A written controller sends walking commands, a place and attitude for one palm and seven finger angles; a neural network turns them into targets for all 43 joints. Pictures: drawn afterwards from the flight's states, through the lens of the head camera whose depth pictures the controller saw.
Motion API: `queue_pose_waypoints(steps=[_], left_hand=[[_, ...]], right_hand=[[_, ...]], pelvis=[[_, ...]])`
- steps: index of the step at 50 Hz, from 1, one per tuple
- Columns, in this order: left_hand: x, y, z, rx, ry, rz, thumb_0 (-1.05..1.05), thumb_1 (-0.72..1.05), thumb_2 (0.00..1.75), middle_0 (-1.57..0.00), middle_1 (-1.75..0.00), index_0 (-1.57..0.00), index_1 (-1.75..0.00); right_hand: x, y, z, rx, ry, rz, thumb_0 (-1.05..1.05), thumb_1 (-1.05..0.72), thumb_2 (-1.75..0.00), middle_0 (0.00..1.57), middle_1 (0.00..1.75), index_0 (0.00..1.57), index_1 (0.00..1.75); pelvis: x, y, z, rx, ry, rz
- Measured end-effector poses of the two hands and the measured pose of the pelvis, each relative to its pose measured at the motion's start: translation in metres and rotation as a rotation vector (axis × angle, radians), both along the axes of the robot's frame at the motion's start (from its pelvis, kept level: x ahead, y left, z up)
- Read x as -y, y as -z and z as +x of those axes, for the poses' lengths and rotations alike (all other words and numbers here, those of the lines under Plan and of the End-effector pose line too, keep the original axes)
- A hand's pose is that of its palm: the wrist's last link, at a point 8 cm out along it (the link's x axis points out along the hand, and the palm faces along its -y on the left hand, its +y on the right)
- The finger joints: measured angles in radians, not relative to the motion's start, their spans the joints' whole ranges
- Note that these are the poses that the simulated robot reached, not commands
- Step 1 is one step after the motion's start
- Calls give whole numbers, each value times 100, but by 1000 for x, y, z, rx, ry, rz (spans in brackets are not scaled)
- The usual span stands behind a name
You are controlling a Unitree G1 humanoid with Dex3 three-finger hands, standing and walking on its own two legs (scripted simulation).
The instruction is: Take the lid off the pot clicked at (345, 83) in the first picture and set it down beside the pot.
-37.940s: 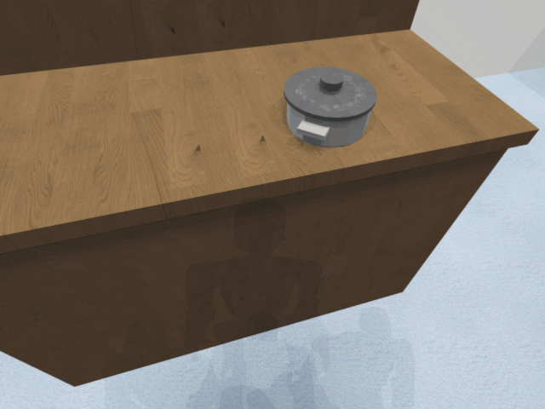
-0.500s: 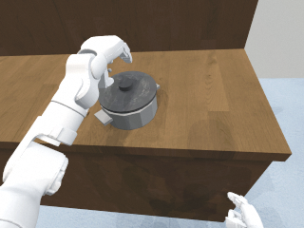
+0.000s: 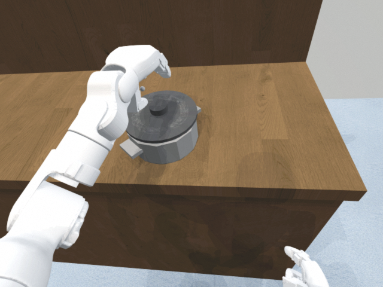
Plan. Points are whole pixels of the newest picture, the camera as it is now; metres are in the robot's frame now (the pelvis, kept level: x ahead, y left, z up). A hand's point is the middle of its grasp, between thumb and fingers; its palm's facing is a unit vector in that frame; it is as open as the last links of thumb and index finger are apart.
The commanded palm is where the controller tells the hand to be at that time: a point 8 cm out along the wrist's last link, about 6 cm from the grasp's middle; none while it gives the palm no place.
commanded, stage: move the open hand above the knob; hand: left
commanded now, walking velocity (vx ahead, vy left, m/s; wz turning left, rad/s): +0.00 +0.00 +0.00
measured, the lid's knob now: (158, 107) +0.47 +0.09 +0.15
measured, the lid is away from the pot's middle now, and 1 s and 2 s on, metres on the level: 0.01 0.01 0.01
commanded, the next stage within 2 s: lower the open fingers around the knob in 0.10 s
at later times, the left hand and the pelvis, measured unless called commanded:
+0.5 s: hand (145, 100) +0.42 +0.10 +0.21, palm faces -0.16 -0.02 -0.99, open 10.3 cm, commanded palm +0.40 +0.11 +0.26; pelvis +0.00 -0.01 +0.00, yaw +0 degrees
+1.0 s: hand (148, 110) +0.43 +0.11 +0.17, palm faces -0.23 -0.04 -0.97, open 10.4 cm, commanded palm +0.41 +0.11 +0.23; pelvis +0.00 -0.01 +0.00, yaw +0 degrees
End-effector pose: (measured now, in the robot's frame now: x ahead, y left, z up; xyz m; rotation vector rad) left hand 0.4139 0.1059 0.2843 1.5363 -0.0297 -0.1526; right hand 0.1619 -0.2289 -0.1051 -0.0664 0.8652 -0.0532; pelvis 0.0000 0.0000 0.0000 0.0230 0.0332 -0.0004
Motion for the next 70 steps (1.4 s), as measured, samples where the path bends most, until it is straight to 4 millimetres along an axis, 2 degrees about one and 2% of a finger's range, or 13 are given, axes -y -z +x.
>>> queue_pose_waypoints(steps=[13,26,48,64,70], left_hand=[[-6,4,-1,-17,-28,5,0,-41,166,-86,-8,-85,-9],[4,22,-3,-79,-6,6,0,-41,166,-86,-8,-85,-9],[-4,56,10,-162,-32,-9,0,-41,166,-86,-8,-85,-8],[-2,56,16,-148,-27,-15,0,-41,166,-85,-8,-85,-8],[-7,57,18,-150,-37,-18,0,-35,152,-84,-8,-84,-8]], right_hand=[[12,-3,3,13,7,-18,1,-91,-90,20,30,20,30],[11,-5,11,32,-3,-10,1,-91,-90,20,30,20,30],[17,3,-11,-34,32,-39,1,-91,-90,20,30,20,30],[10,5,-13,-50,40,-28,1,-91,-90,20,30,20,30],[9,4,-11,-44,38,-28,1,-91,-90,20,30,20,30]], pelvis=[[7,0,-1,2,-3,0],[10,0,0,5,-6,0],[7,0,3,-1,-4,-3],[2,0,6,-8,0,-4],[2,0,7,-10,0,-5]])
